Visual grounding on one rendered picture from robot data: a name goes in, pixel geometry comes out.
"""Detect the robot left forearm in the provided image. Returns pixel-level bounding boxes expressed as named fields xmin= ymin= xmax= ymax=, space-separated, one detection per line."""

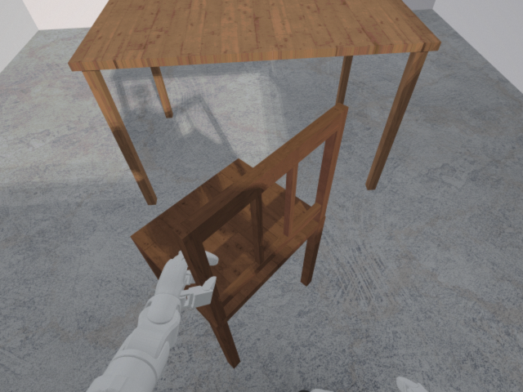
xmin=86 ymin=294 xmax=181 ymax=392

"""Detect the chair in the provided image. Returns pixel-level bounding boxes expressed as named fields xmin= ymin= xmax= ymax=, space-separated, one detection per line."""
xmin=130 ymin=102 xmax=349 ymax=369

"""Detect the left robot hand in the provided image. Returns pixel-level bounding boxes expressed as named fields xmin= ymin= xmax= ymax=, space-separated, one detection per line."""
xmin=154 ymin=251 xmax=219 ymax=309

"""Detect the table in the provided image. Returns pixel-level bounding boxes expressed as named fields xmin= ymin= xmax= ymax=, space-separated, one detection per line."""
xmin=68 ymin=0 xmax=441 ymax=205

